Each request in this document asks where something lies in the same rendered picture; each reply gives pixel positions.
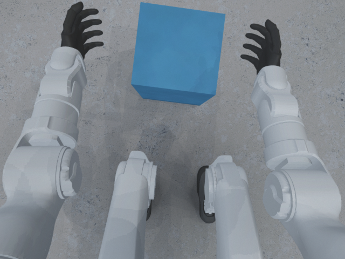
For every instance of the robot right thigh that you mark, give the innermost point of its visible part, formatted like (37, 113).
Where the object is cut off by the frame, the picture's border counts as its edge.
(236, 227)

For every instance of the right robot forearm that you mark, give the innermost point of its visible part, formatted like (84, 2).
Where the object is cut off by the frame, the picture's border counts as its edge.
(286, 142)

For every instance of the robot right upper arm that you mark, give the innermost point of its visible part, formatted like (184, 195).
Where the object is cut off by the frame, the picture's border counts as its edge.
(307, 203)

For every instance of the right robot hand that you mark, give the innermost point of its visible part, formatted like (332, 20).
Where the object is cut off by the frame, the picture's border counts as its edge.
(269, 53)

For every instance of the carton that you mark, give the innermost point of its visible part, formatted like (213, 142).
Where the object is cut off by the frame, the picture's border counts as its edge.
(177, 54)

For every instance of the left robot hand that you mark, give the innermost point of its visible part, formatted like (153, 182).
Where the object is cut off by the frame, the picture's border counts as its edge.
(72, 34)

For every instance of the left robot forearm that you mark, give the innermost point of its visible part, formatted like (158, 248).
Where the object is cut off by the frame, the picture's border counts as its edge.
(57, 106)

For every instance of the robot left upper arm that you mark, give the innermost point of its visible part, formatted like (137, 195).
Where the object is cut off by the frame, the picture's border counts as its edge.
(37, 181)

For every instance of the robot left foot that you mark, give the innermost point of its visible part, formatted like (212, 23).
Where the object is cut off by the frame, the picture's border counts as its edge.
(149, 212)

